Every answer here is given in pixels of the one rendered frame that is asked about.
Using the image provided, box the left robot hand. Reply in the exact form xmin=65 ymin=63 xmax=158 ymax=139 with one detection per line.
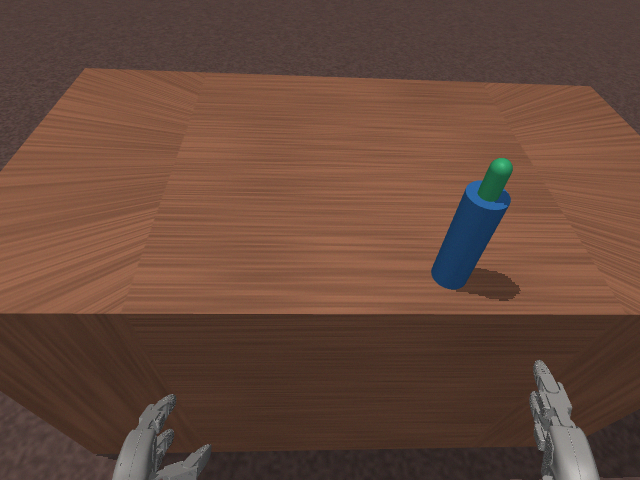
xmin=112 ymin=394 xmax=212 ymax=480

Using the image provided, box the right robot hand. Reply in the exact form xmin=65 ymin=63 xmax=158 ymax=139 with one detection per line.
xmin=529 ymin=360 xmax=600 ymax=480

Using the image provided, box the bottle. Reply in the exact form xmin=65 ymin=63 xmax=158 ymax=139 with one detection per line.
xmin=431 ymin=158 xmax=513 ymax=290

